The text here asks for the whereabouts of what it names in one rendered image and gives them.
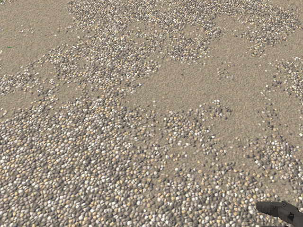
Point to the right robot hand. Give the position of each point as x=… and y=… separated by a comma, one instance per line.
x=283, y=210

